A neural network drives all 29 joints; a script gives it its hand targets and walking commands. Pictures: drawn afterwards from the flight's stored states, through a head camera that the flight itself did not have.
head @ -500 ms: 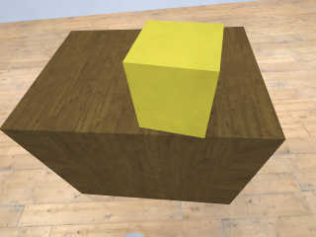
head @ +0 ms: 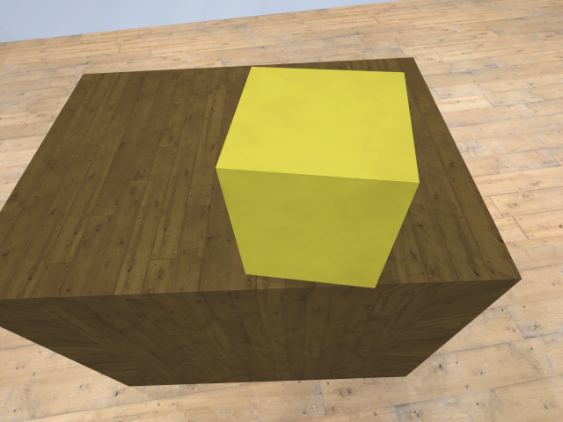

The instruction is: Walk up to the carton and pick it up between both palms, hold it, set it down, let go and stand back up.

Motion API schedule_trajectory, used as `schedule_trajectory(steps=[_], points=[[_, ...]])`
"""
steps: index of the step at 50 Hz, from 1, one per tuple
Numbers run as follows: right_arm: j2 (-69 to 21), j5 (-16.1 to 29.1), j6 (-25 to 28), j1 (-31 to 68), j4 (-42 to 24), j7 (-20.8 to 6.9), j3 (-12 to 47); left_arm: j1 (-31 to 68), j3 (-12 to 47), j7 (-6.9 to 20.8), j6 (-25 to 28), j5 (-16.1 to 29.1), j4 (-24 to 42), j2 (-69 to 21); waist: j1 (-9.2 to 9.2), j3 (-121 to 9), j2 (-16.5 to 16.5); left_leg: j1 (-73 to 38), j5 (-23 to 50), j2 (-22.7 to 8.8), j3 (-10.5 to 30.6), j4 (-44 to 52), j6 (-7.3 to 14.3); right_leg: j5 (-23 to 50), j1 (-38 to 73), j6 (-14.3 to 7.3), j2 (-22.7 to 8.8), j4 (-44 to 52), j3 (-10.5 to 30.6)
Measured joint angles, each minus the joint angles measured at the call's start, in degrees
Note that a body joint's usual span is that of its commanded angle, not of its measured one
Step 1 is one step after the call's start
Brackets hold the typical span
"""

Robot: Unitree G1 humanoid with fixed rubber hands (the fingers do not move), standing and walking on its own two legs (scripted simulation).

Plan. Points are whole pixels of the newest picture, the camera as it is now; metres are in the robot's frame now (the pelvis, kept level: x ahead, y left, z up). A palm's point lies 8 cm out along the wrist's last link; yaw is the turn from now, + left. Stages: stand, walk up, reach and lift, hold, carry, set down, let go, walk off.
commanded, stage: walk up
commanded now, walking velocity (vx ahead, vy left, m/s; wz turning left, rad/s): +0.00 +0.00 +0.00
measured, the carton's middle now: (316, 183) +0.42 -0.04 +0.09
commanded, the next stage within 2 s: none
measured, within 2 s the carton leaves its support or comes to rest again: neither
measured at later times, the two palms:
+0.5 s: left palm out of the picture +0.00 +0.21 -0.15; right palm out of the picture +0.02 -0.20 -0.15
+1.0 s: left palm out of the picture +0.06 +0.19 -0.12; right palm out of the picture +0.01 -0.28 -0.17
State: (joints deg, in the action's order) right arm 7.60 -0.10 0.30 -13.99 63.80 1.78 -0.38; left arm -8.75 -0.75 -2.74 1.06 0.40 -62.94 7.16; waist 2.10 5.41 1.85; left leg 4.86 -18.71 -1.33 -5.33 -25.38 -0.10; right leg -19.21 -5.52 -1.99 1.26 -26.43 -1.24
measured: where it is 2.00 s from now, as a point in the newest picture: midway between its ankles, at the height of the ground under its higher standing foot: outside the picture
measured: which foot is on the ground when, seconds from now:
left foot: down 0.00-0.78, up 0.80-1.00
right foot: down 0.00-0.54, up 0.56-0.74, down 0.76-1.00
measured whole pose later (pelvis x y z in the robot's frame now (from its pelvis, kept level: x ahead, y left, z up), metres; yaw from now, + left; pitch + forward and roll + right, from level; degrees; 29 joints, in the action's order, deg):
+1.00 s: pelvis +0.01 -0.03 +0.00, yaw -7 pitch -2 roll +2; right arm 13.6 -1.6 -4.5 -11.1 61.9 1.6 -4.8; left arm -11.8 -1.9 -2.1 0.6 -1.6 -59.4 5.8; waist -1.3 7.1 4.8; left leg 22.6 -23.0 -2.3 -1.8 -64.6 -3.5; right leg -15.2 -14.6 -0.7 -3.8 -31.5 -3.6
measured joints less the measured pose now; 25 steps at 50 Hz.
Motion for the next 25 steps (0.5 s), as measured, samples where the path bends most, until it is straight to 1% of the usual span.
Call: schedule_trajectory(steps=[4, 14, 25], points=[[-0.1, 0.1, 0.0, -0.1, 1.4, 0.2, 0.3, -0.6, 0.2, -0.4, -0.2, -0.1, -1.4, 0.2, -0.21, 0.3, 0.0, -1.0, -0.3, -0.4, 0.4, 0.7, -0.1, 0.5, 1.8, 0.0, 0.4, 2.2, -0.3], [-0.2, -0.4, -0.2, 0.1, 3.0, 0.9, -0.1, -4.1, 0.0, 0.0, -0.3, -0.4, -4.5, 0.3, -1.75, -0.4, -1.7, -2.9, -0.7, -0.4, 0.2, 1.9, -0.2, 0.1, 3.7, 0.0, 0.4, 3.6, -0.3], [-0.8, -0.4, -0.3, 0.2, 3.4, 1.0, -0.3, -6.3, 0.5, -0.2, -0.1, -0.6, -5.9, -0.8, -2.16, -1.7, -1.8, -3.8, -0.7, -0.1, 0.0, 2.8, 0.0, 0.1, 4.5, 0.3, 0.2, 4.3, -0.1]])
